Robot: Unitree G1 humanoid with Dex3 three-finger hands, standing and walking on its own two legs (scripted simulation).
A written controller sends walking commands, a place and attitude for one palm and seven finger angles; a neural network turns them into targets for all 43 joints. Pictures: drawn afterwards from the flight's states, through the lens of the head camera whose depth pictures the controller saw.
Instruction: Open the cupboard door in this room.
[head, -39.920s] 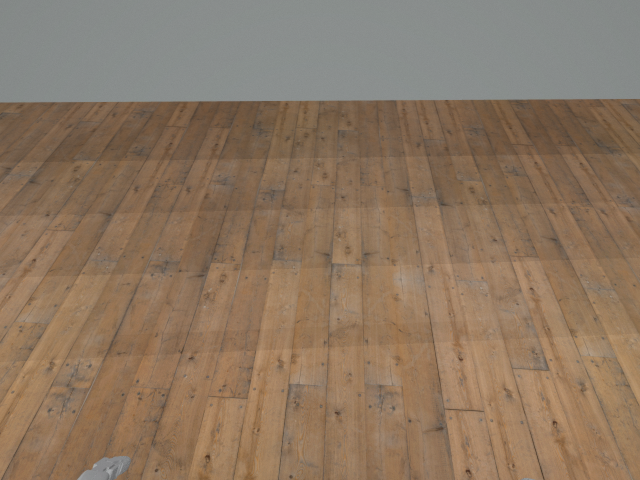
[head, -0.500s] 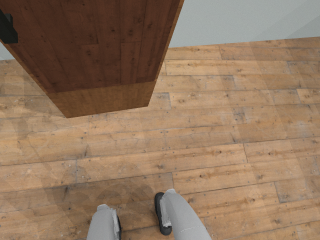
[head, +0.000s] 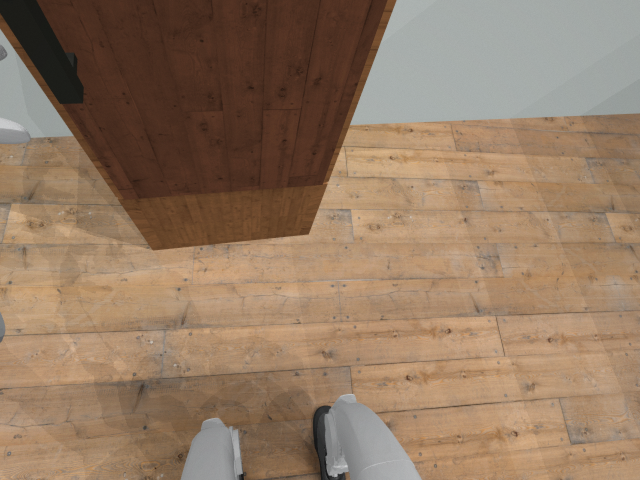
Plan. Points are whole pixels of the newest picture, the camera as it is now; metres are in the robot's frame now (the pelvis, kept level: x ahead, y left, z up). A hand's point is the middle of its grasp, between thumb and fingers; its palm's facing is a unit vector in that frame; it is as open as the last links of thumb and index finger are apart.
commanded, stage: move the hooked fingers beside the handle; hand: left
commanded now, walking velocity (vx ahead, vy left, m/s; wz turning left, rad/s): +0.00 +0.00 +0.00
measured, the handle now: (46, 34) +0.60 +0.24 +0.08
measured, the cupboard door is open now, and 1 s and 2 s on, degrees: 0 0 0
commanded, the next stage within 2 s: slide the fingers in behind the handle in 0.22 s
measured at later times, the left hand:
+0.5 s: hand out of the picture +0.54 +0.28 +0.09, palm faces +0.03 -1.00 -0.02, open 13.9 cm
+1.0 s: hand (34, 71) +0.55 +0.24 +0.08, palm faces +0.02 -1.00 +0.00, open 13.9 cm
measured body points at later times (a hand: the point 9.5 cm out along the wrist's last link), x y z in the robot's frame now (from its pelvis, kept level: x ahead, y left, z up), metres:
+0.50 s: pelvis -0.02 +0.00 -0.01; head +0.17 +0.04 +0.39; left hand +0.54 +0.34 +0.09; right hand -0.07 -0.25 -0.10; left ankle -0.02 +0.11 -0.67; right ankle +0.02 -0.14 -0.67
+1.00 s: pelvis +0.00 +0.00 +0.00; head +0.17 +0.04 +0.41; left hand +0.54 +0.30 +0.08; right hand -0.03 -0.25 -0.10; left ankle -0.02 +0.11 -0.67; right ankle +0.02 -0.14 -0.67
